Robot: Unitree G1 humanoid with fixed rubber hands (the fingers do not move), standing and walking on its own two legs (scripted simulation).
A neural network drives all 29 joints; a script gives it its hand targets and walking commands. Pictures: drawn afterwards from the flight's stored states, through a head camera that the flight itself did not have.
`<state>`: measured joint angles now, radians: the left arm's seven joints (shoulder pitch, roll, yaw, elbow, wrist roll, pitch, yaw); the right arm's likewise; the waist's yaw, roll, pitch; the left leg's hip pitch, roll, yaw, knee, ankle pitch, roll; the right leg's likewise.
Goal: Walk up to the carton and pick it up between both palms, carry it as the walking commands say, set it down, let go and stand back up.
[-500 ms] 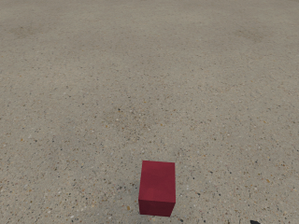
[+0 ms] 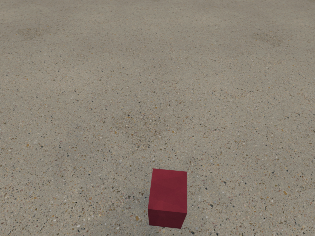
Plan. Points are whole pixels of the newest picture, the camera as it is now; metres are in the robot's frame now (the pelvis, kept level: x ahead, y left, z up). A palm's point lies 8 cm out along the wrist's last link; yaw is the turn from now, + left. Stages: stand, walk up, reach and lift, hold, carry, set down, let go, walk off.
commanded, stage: reach and lift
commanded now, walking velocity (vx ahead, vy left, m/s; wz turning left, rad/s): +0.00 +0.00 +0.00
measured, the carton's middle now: (167, 199) +0.45 -0.04 -0.63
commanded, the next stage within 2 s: none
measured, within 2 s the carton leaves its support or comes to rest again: neither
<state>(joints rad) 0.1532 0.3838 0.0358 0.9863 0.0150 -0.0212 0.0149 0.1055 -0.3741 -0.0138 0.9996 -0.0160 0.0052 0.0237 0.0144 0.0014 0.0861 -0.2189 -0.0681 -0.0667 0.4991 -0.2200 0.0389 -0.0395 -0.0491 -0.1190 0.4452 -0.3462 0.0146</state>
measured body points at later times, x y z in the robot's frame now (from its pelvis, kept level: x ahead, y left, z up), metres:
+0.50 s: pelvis -0.08 +0.01 -0.04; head +0.08 -0.01 +0.38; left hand +0.19 +0.26 -0.15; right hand +0.18 -0.29 -0.14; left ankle +0.03 +0.10 -0.74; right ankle -0.06 -0.12 -0.74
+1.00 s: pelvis -0.07 +0.00 -0.07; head +0.18 -0.02 +0.30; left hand +0.34 +0.22 -0.19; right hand +0.33 -0.25 -0.19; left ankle +0.03 +0.10 -0.74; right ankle -0.06 -0.12 -0.74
